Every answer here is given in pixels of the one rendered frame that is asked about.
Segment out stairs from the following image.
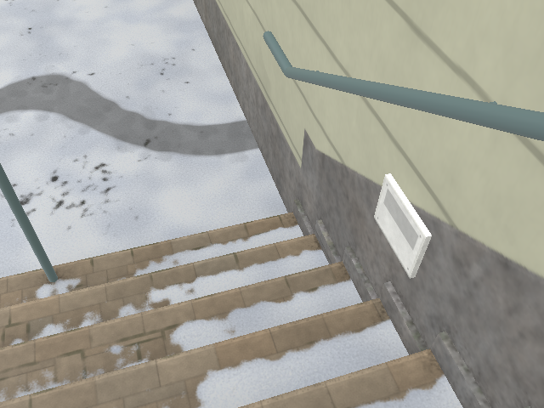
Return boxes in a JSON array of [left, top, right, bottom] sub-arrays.
[[0, 212, 463, 408]]

